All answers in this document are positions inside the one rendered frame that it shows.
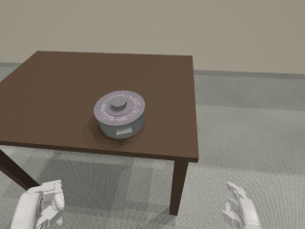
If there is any knob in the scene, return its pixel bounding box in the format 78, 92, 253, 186
111, 96, 127, 110

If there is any lid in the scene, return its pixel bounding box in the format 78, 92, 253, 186
93, 91, 146, 128

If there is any robot right hand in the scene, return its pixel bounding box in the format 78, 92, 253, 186
222, 181, 261, 229

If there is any pot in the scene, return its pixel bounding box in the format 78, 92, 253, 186
98, 113, 145, 139

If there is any table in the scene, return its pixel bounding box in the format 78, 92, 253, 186
0, 51, 199, 216

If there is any robot left hand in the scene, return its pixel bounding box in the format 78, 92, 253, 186
10, 179, 65, 229

